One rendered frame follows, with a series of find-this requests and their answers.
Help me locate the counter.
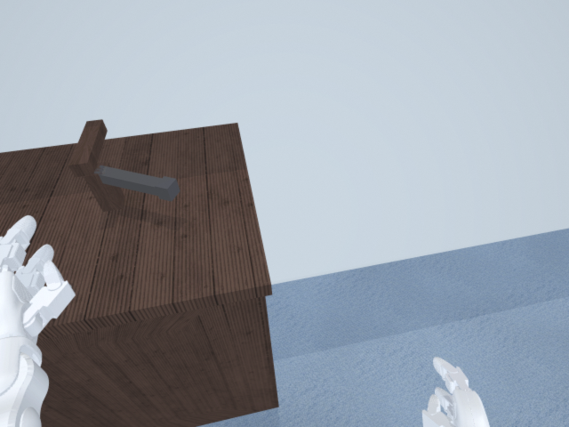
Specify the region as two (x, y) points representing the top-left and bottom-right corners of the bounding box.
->
(0, 119), (279, 427)

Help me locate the tap lever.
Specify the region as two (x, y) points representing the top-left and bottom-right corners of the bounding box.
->
(94, 165), (180, 202)

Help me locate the robot left forearm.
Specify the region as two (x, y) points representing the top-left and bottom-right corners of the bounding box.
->
(0, 336), (49, 427)

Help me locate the right robot hand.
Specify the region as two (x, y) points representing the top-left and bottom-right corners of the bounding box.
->
(422, 357), (490, 427)

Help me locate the left robot hand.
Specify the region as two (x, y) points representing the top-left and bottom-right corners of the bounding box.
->
(0, 215), (76, 344)

